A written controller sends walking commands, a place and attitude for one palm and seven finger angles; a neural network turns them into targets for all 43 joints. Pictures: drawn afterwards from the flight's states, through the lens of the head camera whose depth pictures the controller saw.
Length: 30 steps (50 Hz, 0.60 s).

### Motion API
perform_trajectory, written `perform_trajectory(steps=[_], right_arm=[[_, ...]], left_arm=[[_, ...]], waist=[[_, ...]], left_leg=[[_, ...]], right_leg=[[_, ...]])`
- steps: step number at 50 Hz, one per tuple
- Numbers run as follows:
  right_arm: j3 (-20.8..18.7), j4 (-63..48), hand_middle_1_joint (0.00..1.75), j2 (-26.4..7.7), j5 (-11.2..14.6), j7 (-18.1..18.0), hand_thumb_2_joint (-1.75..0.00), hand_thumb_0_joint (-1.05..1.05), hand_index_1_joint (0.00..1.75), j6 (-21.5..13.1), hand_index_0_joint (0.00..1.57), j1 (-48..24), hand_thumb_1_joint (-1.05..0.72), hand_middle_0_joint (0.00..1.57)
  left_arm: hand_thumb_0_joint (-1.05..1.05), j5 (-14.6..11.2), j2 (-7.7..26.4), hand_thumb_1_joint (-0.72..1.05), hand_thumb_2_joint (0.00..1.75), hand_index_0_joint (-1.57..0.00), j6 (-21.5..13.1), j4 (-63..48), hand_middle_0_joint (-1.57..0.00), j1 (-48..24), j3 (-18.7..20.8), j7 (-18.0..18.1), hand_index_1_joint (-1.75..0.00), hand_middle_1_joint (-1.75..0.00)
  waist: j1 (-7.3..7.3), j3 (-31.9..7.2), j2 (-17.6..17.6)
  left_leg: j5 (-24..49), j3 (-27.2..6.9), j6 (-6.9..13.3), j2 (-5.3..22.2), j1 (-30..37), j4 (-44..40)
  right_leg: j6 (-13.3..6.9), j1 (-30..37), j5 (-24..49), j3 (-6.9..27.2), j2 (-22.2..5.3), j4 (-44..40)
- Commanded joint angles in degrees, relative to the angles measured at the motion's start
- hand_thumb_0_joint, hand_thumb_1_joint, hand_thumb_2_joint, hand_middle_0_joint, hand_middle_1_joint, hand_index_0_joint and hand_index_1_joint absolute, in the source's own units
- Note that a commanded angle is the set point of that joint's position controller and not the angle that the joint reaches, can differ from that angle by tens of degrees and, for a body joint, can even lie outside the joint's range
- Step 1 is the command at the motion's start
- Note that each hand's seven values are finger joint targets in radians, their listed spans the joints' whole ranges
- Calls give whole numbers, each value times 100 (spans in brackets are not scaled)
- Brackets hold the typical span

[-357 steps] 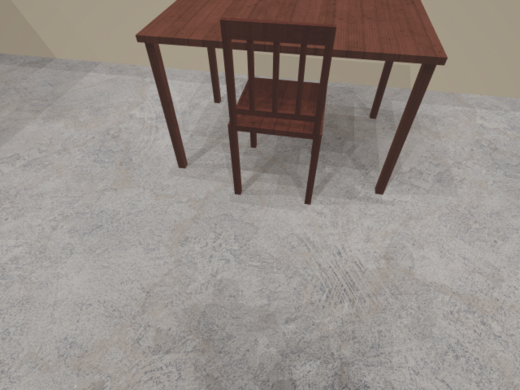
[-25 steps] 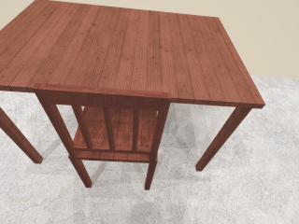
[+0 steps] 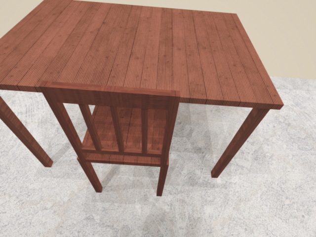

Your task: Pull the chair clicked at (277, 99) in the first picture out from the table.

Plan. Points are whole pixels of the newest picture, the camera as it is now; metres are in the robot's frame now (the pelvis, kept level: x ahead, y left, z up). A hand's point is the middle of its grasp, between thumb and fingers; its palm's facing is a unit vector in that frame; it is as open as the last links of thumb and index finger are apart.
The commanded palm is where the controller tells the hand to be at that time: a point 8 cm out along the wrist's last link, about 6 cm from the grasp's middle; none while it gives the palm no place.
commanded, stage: come to a stop and stand still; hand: left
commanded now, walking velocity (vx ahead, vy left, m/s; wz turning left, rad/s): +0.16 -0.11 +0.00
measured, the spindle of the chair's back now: (118, 130) +0.46 +0.17 -0.09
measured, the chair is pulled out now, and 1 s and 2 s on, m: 0.00 0.00 0.00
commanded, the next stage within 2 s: look again from close up in 0.28 s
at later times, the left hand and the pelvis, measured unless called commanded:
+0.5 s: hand out of the picture -0.03 +0.15 -0.16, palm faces +0.00 -0.98 -0.17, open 7.4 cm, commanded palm none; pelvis -0.01 -0.01 +0.01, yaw +0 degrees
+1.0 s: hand out of the picture -0.05 +0.14 -0.16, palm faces +0.04 -0.98 -0.17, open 7.4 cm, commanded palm none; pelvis -0.03 -0.02 +0.01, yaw +1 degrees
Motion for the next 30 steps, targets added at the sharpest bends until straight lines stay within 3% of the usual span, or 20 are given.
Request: perform_trajectory(steps=[1, 2, 3, 5, 9, 12, 14, 16, 17, 18, 19, 20, 21, 23, 24, 26, 28, 30], right_arm=[[-26, -110, 30, -652, -105, -10, -90, 0, 30, -114, 20, 456, -90, 20], [-8, -116, 30, -630, -111, -34, -90, 0, 30, -118, 20, 273, -90, 20], [-21, -118, 30, -594, -98, -48, -90, 0, 30, -145, 20, 297, -90, 20], [-30, -30, 30, -638, -94, -61, -90, 0, 30, -177, 20, 461, -90, 20], [-39, 195, 30, -637, -110, -96, -90, 0, 30, -192, 20, 976, -90, 20], [-55, 351, 30, -679, -102, -119, -90, 0, 30, -184, 20, 1143, -90, 20], [-17, 434, 30, -607, -51, -130, -90, 0, 30, -191, 20, 1121, -90, 20], [60, 488, 30, -347, 32, -106, -90, 0, 30, -240, 20, 1074, -90, 20], [85, 34, 30, -603, 55, -52, -90, 0, 30, -297, 20, 285, -90, 20], [149, -14, 30, -420, 27, -25, -90, 0, 30, -237, 20, 381, -90, 20], [155, 72, 30, -299, -28, -13, -90, 0, 30, -248, 20, 806, -90, 20], [139, 168, 30, -389, -32, -27, -90, 0, 30, -260, 20, 957, -90, 20], [134, 235, 30, -444, -13, -34, -90, 0, 30, -254, 20, 977, -90, 20], [156, 314, 30, -357, -14, -46, -90, 0, 30, -259, 20, 899, -90, 20], [169, 325, 30, -337, -5, -52, -90, 0, 30, -243, 20, 871, -90, 20], [156, 316, 30, -360, 4, -44, -90, 0, 30, -216, 20, 850, -90, 20], [154, 338, 30, -350, 4, -30, -90, 0, 30, -201, 20, 824, -90, 20], [157, 358, 30, -364, 3, -21, -90, 0, 30, -198, 20, 857, -90, 20]], left_arm=[[0, 28, 335, 90, 90, -20, 61, -268, -20, 34, 74, 13, -30, -30], [0, 45, 266, 90, 90, -20, 52, -132, -20, 302, 86, -40, -30, -30], [0, 58, 256, 90, 90, -20, 21, -48, -20, 438, 69, -88, -30, -30], [0, 55, 163, 90, 90, -20, -20, 25, -20, 512, 49, -118, -30, -30], [0, 19, 78, 90, 90, -20, -91, 28, -20, 350, -7, -130, -30, -30], [0, -29, -19, 90, 90, -20, -128, 181, -20, 543, -44, -107, -30, -30], [0, -56, -16, 90, 90, -20, -192, 353, -20, 825, -51, -74, -30, -30], [0, -75, 154, 90, 90, -20, -266, 566, -20, 1110, -65, -10, -30, -30], [0, 48, 380, 90, 90, -20, -343, 699, -20, 1436, -176, 212, -30, -30], [0, -19, 536, 90, 90, -20, -408, 675, -20, 1368, -174, 196, -30, -30], [0, -102, 374, 90, 90, -20, -465, 660, -20, 1331, -213, 169, -30, -30], [0, -109, 227, 90, 90, -20, -474, 636, -20, 1166, -256, 161, -30, -30], [0, -110, 198, 90, 90, -20, -457, 592, -20, 1139, -276, 145, -30, -30], [0, -85, 228, 90, 90, -20, -426, 578, -20, 1169, -275, 113, -30, -30], [0, -92, 272, 90, 90, -20, -415, 599, -20, 1209, -271, 102, -30, -30], [0, -88, 242, 90, 90, -20, -403, 624, -20, 1230, -282, 89, -30, -30], [0, -79, 223, 90, 90, -20, -396, 607, -20, 1218, -295, 83, -30, -30], [0, -79, 205, 90, 90, -20, -394, 588, -20, 1212, -295, 83, -30, -30]], waist=[[-120, 353, 1540], [30, 307, 1193], [41, 221, 808], [-44, 228, 884], [-297, 87, 908], [-290, -297, 888], [-122, -445, 725], [-85, -471, 305], [150, 67, 286], [-156, -107, 132], [-284, -702, -602], [-334, -901, -802], [-303, -800, -539], [-221, -357, 653], [-208, -174, 711], [-217, -69, 237], [-210, 114, 62], [-232, 135, 123]], left_leg=[[-880, -2296, 748, 1671, -946, -2682], [-1024, -2067, 765, 1542, -868, -2620], [-924, -2023, 823, 1530, -705, -2539], [-765, -1782, 829, 1456, -304, -2513], [70, -1802, 920, 1519, 427, -2301], [1046, -1727, 882, 1479, 838, -1961], [1636, -1449, 683, 1278, 658, -1498], [1219, -945, 248, 812, 25, -1142], [1382, -635, 9, 634, 0, -251], [1222, -600, -101, 504, -7, -265], [635, -557, 20, 539, 142, -410], [1035, -629, 65, 570, 277, -435], [1179, -633, 87, 604, 350, -477], [1535, -608, 61, 618, 318, -586], [1435, -646, 57, 626, 233, -621], [1136, -656, 51, 614, 176, -676], [1007, -625, 37, 587, 173, -748], [955, -648, 31, 577, 208, -831]], right_leg=[[-125, 109, -1208, 260, 216, 948], [-174, 119, -991, 280, 229, 1248], [-194, 65, -942, 250, 273, 1382], [-178, -181, -926, 170, 269, 1445], [-196, -258, -1245, 82, 268, 787], [-210, 114, -1168, 58, 325, -71], [-210, 884, -305, 68, 318, -1252], [-346, 1699, 572, 608, -132, -1698], [-311, 800, 1974, 901, -293, -1782], [-452, 1048, 3050, 903, -532, -1615], [-524, 1429, 2682, 838, -468, -1390], [-525, 1536, 2748, 678, -334, -1201], [-510, 1373, 2347, 662, -275, -1175], [-540, 1017, 1778, 721, -188, -1180], [-544, 913, 1449, 727, -163, -1219], [-529, 792, 1039, 779, -139, -1348], [-514, 632, 749, 805, -118, -1489], [-505, 574, 525, 830, -120, -1526]])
